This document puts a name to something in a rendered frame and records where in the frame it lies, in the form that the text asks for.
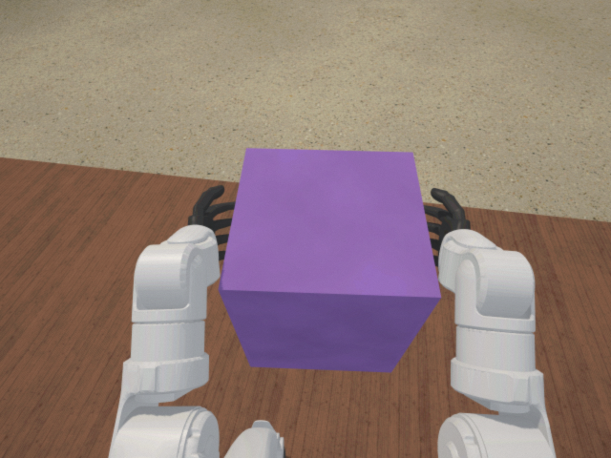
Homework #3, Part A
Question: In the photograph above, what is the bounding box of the carton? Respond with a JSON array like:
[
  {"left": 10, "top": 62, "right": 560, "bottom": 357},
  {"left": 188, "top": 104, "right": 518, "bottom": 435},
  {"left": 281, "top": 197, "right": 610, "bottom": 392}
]
[{"left": 218, "top": 148, "right": 441, "bottom": 373}]

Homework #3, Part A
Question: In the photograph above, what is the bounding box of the left robot forearm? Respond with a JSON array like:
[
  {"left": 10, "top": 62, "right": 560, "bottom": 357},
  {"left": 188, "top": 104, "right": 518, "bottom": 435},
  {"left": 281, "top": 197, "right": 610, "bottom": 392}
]
[{"left": 108, "top": 225, "right": 221, "bottom": 458}]

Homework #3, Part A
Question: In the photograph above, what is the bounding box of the robot right upper arm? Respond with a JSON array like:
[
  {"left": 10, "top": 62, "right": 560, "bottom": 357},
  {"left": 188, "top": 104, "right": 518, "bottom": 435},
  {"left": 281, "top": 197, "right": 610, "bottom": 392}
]
[{"left": 437, "top": 413, "right": 554, "bottom": 458}]

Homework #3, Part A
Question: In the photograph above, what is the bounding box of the robot left thigh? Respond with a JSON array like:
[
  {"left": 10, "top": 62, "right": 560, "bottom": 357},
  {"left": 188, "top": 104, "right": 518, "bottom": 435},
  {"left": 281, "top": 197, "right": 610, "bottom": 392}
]
[{"left": 224, "top": 427, "right": 284, "bottom": 458}]

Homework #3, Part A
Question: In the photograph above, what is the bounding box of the right robot forearm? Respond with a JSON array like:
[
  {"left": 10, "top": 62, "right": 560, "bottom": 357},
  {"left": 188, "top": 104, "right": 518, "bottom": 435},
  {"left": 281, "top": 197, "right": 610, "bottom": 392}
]
[{"left": 438, "top": 229, "right": 557, "bottom": 458}]

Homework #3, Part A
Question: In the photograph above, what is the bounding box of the robot left upper arm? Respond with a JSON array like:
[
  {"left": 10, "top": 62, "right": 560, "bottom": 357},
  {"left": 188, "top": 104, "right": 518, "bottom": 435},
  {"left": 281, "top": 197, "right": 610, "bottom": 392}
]
[{"left": 111, "top": 406, "right": 220, "bottom": 458}]

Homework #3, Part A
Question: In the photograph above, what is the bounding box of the robot left shin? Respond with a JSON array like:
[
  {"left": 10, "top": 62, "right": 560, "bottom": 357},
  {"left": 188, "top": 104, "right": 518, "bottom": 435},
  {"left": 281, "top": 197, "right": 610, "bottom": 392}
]
[{"left": 252, "top": 420, "right": 277, "bottom": 433}]

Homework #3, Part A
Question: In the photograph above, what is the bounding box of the right robot hand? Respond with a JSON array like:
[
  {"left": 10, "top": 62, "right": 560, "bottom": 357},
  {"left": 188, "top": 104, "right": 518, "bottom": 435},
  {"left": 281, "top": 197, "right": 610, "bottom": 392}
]
[{"left": 424, "top": 188, "right": 471, "bottom": 267}]

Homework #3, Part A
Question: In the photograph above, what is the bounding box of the left robot hand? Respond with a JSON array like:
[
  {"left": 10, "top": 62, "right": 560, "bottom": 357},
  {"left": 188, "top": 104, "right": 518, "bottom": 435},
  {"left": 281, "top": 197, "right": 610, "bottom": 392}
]
[{"left": 188, "top": 185, "right": 236, "bottom": 260}]

